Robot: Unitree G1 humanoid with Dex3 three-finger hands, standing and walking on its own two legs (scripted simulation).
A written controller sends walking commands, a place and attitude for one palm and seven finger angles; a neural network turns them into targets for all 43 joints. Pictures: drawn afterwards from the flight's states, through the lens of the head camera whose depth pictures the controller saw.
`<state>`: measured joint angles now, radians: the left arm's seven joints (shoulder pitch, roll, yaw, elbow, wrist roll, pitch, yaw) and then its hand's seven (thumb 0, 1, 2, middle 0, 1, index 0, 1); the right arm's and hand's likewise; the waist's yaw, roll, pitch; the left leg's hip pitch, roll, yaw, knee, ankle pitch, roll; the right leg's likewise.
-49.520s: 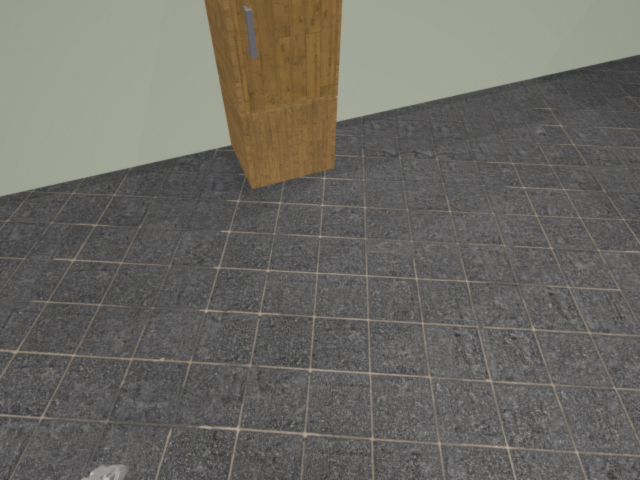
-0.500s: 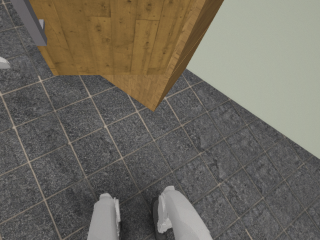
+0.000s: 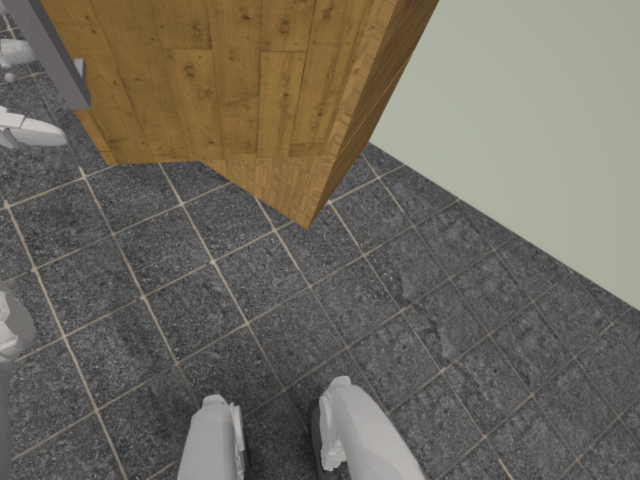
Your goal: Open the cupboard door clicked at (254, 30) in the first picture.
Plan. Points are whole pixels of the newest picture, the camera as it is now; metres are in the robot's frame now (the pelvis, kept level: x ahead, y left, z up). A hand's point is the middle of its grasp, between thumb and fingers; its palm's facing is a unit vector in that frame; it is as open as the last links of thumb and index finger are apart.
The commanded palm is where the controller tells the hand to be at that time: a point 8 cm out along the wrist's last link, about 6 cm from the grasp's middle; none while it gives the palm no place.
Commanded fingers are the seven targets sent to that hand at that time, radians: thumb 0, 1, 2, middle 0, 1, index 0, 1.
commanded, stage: slide the fingers in behind the handle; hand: left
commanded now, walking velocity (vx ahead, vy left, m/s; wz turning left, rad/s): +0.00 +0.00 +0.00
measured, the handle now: (52, 36) +0.60 +0.24 +0.06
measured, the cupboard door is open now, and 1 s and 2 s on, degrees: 41 41 42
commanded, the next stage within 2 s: close the thumb around the handle in 0.92 s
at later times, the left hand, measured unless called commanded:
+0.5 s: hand (57, 81) +0.54 +0.22 +0.07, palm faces +0.03 -1.00 -0.02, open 14.0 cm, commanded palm +0.53 +0.25 +0.06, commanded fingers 0.00 -0.50 0.30 -0.30 -1.20 -0.30 -1.20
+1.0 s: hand (48, 85) +0.54 +0.23 +0.07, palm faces +0.04 -1.00 -0.01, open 14.0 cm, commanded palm +0.52 +0.26 +0.06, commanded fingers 0.00 -0.50 0.30 -0.30 -1.20 -0.30 -1.20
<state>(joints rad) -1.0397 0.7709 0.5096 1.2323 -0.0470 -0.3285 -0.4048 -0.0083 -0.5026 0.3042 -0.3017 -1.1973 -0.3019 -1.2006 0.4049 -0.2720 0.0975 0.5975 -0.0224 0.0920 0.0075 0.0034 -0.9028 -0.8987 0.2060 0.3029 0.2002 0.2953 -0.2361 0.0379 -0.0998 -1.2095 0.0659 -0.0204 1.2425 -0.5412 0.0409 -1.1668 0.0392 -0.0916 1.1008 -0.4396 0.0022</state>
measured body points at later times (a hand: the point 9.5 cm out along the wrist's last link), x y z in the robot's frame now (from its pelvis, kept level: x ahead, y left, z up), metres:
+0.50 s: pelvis +0.00 -0.01 +0.00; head +0.18 +0.03 +0.42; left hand +0.53 +0.28 +0.07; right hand +0.01 -0.27 -0.10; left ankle +0.01 +0.09 -0.63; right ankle +0.04 -0.13 -0.63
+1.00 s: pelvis +0.00 -0.01 +0.00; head +0.17 +0.03 +0.41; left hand +0.53 +0.29 +0.07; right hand -0.01 -0.28 -0.10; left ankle +0.01 +0.09 -0.63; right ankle +0.04 -0.13 -0.63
